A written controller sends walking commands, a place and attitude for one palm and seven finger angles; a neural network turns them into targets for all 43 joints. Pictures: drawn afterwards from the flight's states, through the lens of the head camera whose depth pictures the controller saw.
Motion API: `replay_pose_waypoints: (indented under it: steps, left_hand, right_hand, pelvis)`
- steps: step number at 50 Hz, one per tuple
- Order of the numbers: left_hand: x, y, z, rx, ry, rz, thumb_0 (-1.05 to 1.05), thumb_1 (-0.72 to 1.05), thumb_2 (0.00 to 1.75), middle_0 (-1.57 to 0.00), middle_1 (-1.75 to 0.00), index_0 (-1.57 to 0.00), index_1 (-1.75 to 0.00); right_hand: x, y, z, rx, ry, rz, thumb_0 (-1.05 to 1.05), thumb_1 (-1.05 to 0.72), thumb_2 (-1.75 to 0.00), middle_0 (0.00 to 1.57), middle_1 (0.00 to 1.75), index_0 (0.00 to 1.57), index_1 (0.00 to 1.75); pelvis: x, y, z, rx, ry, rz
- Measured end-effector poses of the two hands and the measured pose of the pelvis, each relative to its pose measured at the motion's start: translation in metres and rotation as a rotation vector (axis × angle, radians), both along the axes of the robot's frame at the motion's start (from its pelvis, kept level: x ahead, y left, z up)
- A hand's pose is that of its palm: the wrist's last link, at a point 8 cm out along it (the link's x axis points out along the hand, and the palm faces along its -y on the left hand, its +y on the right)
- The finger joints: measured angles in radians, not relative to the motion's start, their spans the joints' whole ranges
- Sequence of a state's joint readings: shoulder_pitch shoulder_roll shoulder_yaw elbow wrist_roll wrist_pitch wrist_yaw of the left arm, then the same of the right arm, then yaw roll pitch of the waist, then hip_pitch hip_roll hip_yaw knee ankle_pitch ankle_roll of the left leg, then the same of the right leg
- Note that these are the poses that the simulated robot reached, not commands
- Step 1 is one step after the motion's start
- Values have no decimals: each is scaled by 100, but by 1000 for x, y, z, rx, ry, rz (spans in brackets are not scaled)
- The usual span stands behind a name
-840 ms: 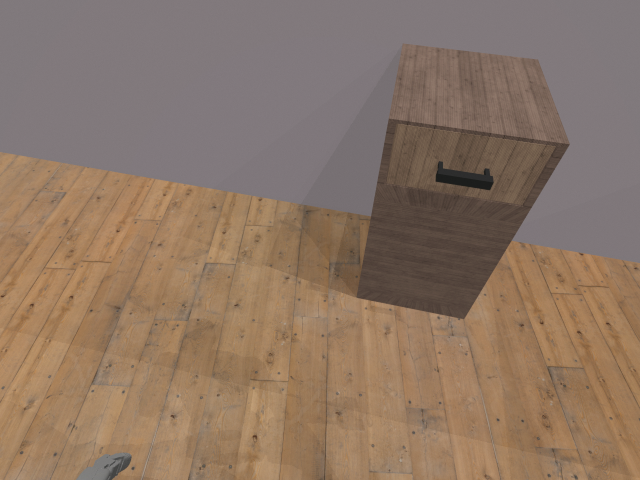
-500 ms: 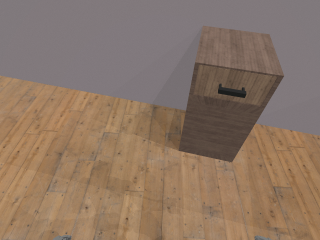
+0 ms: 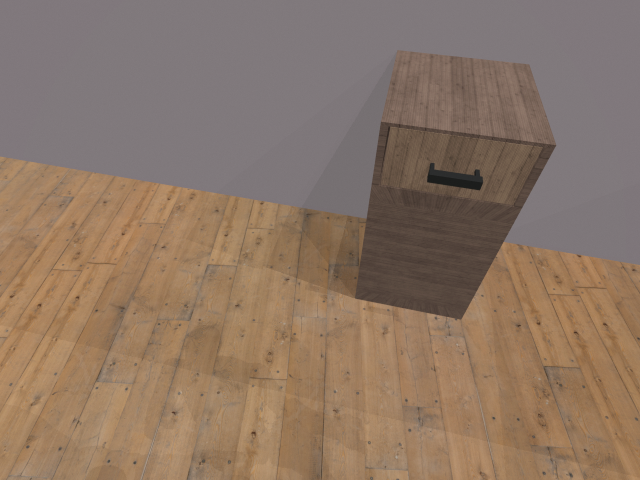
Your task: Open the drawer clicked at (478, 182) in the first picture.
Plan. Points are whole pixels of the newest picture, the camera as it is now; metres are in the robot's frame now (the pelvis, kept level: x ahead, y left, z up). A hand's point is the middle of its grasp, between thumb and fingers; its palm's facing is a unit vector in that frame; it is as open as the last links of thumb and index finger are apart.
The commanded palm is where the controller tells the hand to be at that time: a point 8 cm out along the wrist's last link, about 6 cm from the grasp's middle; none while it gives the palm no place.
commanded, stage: look at it before walking up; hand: left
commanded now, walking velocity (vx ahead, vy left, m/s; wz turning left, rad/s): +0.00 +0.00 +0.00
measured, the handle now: (454, 174) +0.84 -0.29 -0.12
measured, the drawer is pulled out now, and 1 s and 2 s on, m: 0.00 0.00 0.00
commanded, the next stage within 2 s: walk to a spot facing it in 0.60 s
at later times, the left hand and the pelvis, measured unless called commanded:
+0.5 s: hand out of the picture +0.07 +0.24 -0.16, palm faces -0.02 -0.95 -0.32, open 7.4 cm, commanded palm none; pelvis +0.00 -0.01 +0.00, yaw +0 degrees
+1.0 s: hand out of the picture +0.07 +0.21 -0.18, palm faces -0.11 -0.96 -0.28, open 7.4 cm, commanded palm none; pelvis -0.01 -0.01 -0.01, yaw -7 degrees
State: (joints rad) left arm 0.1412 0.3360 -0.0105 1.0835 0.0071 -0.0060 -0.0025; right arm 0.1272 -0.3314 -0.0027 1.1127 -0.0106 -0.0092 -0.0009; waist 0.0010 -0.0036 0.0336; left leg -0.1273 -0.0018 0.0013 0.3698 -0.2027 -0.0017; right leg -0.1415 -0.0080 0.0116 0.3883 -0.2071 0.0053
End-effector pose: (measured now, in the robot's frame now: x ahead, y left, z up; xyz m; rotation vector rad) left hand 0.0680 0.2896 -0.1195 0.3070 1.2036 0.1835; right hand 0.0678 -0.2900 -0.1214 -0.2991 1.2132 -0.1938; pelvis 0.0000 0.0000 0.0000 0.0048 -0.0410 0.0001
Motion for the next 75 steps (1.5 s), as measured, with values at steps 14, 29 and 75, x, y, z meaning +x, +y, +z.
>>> replay_pose_waypoints:
  steps: [14,29,75]
  left_hand:
    - [-2,-9,-1,-10,-4,-4,1,91,90,-20,-30,-20,-30]
    - [-7,-8,-2,-9,17,7,1,91,90,-20,-30,-20,-30]
    - [28,-95,-13,-77,82,-254,1,91,90,-20,-30,-20,-30]
  right_hand:
    - [-7,-4,0,3,9,-1,1,-90,-89,21,29,20,30]
    - [-4,-5,1,-1,15,2,1,-90,-89,21,29,20,30]
    - [-75,-17,-11,52,-79,-380,1,-91,-89,20,29,20,30]
  pelvis:
    - [-4,-5,1,-1,4,0]
    - [-2,-6,1,-2,7,1]
    - [-18,-27,-5,27,66,-381]
